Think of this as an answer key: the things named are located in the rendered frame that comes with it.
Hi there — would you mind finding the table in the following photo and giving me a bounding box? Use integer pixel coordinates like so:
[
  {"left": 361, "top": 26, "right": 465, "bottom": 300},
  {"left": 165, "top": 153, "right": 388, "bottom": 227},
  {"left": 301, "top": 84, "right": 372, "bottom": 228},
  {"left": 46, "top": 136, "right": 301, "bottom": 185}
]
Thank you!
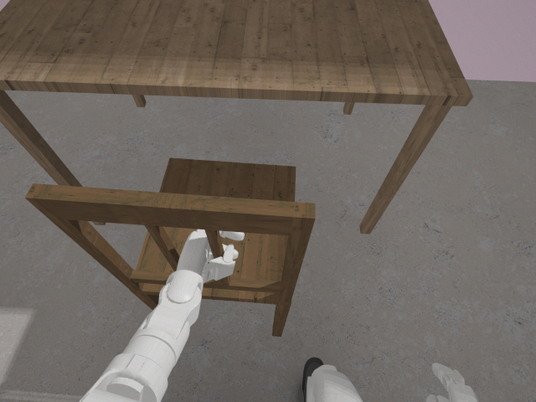
[{"left": 0, "top": 0, "right": 473, "bottom": 234}]

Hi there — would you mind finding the robot left hand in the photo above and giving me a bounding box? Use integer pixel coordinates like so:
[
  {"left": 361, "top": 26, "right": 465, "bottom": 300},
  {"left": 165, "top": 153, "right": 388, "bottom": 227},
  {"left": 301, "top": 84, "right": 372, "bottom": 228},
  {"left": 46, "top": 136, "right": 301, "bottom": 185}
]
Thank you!
[{"left": 177, "top": 229, "right": 245, "bottom": 283}]

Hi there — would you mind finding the robot right foot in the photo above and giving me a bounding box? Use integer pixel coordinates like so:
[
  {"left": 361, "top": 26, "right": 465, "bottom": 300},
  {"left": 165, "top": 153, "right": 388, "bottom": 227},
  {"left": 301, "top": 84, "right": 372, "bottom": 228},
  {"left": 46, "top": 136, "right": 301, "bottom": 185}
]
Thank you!
[{"left": 302, "top": 358, "right": 324, "bottom": 402}]

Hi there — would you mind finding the robot right hand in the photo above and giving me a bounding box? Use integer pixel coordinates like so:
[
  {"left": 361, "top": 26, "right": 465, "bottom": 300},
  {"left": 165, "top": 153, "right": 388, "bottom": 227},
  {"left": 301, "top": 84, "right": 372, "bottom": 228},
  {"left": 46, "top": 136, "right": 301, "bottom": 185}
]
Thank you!
[{"left": 426, "top": 363, "right": 479, "bottom": 402}]

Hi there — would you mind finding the right robot shin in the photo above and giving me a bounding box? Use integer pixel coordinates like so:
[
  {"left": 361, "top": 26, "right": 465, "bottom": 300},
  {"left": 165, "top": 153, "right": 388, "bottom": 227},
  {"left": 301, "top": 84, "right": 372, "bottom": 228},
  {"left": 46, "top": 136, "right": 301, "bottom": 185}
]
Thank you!
[{"left": 313, "top": 364, "right": 337, "bottom": 374}]

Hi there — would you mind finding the left robot forearm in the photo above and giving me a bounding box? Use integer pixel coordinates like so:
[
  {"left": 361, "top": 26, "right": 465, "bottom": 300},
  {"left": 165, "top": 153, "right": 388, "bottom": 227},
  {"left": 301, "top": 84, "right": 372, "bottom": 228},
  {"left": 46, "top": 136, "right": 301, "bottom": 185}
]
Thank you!
[{"left": 79, "top": 270, "right": 204, "bottom": 402}]

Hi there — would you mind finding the chair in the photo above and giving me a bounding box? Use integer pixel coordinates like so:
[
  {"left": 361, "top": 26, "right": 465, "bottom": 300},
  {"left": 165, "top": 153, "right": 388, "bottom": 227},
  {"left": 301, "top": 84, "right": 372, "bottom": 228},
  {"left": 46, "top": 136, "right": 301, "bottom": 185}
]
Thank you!
[{"left": 25, "top": 158, "right": 316, "bottom": 337}]

